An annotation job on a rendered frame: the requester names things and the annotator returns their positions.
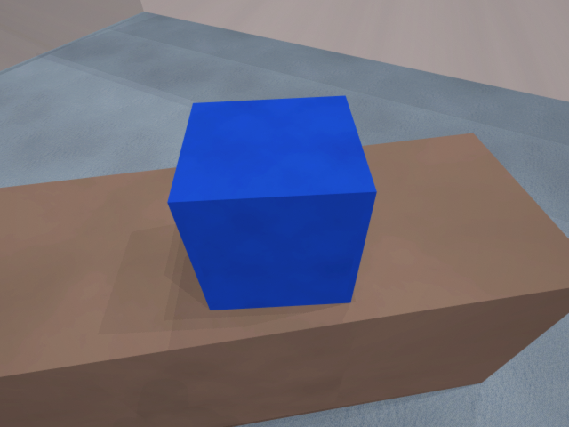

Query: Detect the pedestal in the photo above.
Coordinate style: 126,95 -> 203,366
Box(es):
0,133 -> 569,427

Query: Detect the carton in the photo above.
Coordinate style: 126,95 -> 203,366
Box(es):
167,95 -> 377,310

